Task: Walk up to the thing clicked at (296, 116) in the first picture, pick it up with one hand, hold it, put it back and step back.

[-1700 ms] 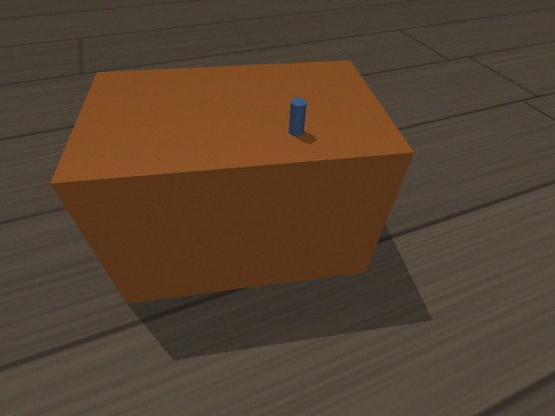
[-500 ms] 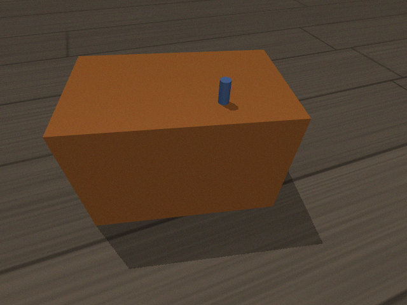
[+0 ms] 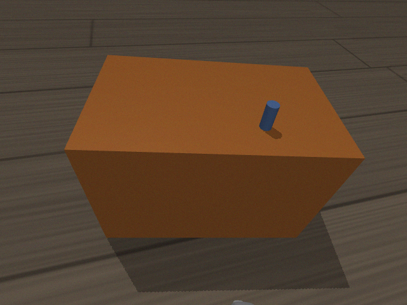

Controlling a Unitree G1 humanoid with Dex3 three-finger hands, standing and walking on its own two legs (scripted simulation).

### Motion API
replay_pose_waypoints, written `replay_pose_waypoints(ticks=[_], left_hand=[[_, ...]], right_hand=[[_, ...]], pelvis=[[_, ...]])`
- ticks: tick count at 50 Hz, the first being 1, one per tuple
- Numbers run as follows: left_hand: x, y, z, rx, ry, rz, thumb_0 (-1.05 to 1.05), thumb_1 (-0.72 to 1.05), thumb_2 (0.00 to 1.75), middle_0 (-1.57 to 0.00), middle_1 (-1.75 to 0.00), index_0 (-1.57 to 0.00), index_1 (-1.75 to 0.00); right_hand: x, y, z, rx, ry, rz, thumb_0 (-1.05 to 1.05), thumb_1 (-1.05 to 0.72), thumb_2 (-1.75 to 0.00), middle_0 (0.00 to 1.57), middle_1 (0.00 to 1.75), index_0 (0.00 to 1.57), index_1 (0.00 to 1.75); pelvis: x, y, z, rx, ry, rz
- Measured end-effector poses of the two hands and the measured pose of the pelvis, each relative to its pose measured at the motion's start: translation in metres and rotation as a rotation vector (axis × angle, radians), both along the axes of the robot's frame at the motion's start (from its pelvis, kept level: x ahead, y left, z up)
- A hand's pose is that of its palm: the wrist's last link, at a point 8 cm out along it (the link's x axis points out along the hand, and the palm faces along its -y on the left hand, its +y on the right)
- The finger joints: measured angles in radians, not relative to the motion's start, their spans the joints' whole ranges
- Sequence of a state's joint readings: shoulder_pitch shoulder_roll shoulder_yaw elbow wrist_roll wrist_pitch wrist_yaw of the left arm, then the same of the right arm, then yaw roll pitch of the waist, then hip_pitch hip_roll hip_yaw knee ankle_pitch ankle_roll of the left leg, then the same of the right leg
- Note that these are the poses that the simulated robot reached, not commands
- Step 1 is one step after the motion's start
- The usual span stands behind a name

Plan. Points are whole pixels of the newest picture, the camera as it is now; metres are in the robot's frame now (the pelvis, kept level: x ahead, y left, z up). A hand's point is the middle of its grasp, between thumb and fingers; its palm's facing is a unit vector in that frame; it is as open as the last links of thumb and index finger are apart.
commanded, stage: walk up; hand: right
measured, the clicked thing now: (269, 116) +0.74 -0.24 -0.07
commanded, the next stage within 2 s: none
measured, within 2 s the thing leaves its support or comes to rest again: neither
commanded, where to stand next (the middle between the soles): +0.28 -0.05 m, yaw +3 degrees
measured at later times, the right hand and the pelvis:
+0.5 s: hand (337, 267) +0.26 -0.34 -0.14, palm faces -0.08 +0.92 -0.39, open 7.4 cm; pelvis +0.18 -0.07 +0.00, yaw +2 degrees
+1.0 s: hand (316, 227) +0.37 -0.34 -0.16, palm faces -0.07 +0.93 -0.35, open 7.4 cm; pelvis +0.22 -0.09 -0.02, yaw +2 degrees
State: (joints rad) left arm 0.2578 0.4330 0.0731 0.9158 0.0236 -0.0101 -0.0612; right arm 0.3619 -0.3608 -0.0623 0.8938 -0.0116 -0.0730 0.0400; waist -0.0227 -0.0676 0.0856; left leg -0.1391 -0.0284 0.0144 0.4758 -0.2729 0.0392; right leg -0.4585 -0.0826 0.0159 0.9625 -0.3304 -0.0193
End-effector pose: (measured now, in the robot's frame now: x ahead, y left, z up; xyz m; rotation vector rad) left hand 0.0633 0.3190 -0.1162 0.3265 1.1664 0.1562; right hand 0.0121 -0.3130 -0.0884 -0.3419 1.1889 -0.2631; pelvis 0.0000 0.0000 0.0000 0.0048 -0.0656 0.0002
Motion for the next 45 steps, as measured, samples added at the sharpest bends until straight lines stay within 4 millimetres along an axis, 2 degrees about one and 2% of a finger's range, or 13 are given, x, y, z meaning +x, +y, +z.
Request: replay_pose_waypoints(ticks=[4, 8, 12, 15, 20, 24, 28, 32, 35, 39, 45], left_hand=[[0.040, -0.008, 0.007, 0.003, -0.023, -0.009, 0.01, 0.91, 0.90, -0.20, -0.30, -0.20, -0.30], [0.086, -0.023, 0.011, 0.014, -0.054, -0.019, 0.01, 0.91, 0.90, -0.20, -0.30, -0.20, -0.30], [0.134, -0.045, 0.012, 0.034, -0.107, -0.019, 0.01, 0.91, 0.90, -0.20, -0.30, -0.20, -0.30], [0.157, -0.062, 0.018, 0.033, -0.170, -0.011, 0.01, 0.91, 0.90, -0.20, -0.30, -0.20, -0.30], [0.162, -0.081, 0.028, 0.020, -0.144, 0.036, 0.00, 0.91, 0.90, -0.20, -0.30, -0.20, -0.30], [0.162, -0.084, 0.025, 0.018, -0.082, 0.051, 0.00, 0.90, 0.90, -0.21, -0.30, -0.20, -0.30], [0.167, -0.082, 0.011, 0.017, -0.036, 0.068, 0.01, 0.90, 0.90, -0.21, -0.30, -0.20, -0.30], [0.177, -0.076, -0.015, 0.004, 0.004, 0.093, 0.01, 0.90, 0.90, -0.20, -0.30, -0.20, -0.30], [0.189, -0.078, -0.027, -0.013, 0.023, 0.122, 0.01, 0.91, 0.90, -0.20, -0.30, -0.20, -0.30], [0.202, -0.088, -0.029, -0.030, 0.036, 0.103, 0.01, 0.91, 0.90, -0.20, -0.30, -0.20, -0.30], [0.205, -0.096, -0.024, 0.016, 0.010, 0.090, 0.01, 0.91, 0.90, -0.20, -0.30, -0.20, -0.30]], right_hand=[[0.024, -0.005, -0.005, 0.013, 0.007, 0.010, 0.01, -0.90, -0.89, 0.21, 0.30, 0.21, 0.30], [0.054, -0.020, -0.016, 0.022, 0.012, 0.015, 0.01, -0.90, -0.89, 0.21, 0.30, 0.21, 0.30], [0.094, -0.043, -0.035, 0.025, 0.016, 0.026, 0.01, -0.90, -0.89, 0.21, 0.30, 0.21, 0.30], [0.129, -0.053, -0.039, 0.029, 0.018, 0.052, 0.01, -0.90, -0.89, 0.21, 0.30, 0.21, 0.30], [0.193, -0.064, -0.023, 0.034, -0.049, 0.107, 0.01, -0.91, -0.89, 0.21, 0.30, 0.21, 0.30], [0.232, -0.072, -0.013, 0.019, -0.077, 0.131, 0.01, -0.91, -0.89, 0.21, 0.30, 0.21, 0.30], [0.261, -0.072, -0.010, -0.014, -0.049, 0.150, 0.01, -0.91, -0.89, 0.20, 0.30, 0.21, 0.30], [0.287, -0.065, -0.018, -0.050, -0.040, 0.159, 0.01, -0.91, -0.89, 0.20, 0.30, 0.21, 0.30], [0.302, -0.055, -0.020, -0.046, -0.047, 0.170, 0.01, -0.91, -0.89, 0.20, 0.30, 0.21, 0.30], [0.322, -0.046, -0.018, -0.024, -0.096, 0.175, 0.01, -0.91, -0.89, 0.21, 0.30, 0.21, 0.30], [0.349, -0.055, -0.029, 0.019, -0.161, 0.192, 0.01, -0.90, -0.89, 0.21, 0.30, 0.21, 0.30]], pelvis=[[0.030, -0.006, 0.000, 0.011, 0.000, 0.005], [0.063, -0.019, -0.006, 0.022, 0.008, 0.008], [0.099, -0.039, -0.018, 0.008, 0.013, 0.014], [0.118, -0.053, -0.017, 0.010, -0.001, 0.033], [0.150, -0.063, -0.003, 0.030, -0.005, 0.030], [0.175, -0.068, 0.000, 0.010, 0.005, 0.031], [0.196, -0.069, -0.004, -0.006, 0.014, 0.042], [0.214, -0.065, -0.019, -0.012, 0.012, 0.056], [0.218, -0.065, -0.022, 0.003, 0.009, 0.061], [0.220, -0.069, -0.019, -0.010, 0.013, 0.050], [0.217, -0.083, -0.026, -0.015, 0.019, 0.033]])
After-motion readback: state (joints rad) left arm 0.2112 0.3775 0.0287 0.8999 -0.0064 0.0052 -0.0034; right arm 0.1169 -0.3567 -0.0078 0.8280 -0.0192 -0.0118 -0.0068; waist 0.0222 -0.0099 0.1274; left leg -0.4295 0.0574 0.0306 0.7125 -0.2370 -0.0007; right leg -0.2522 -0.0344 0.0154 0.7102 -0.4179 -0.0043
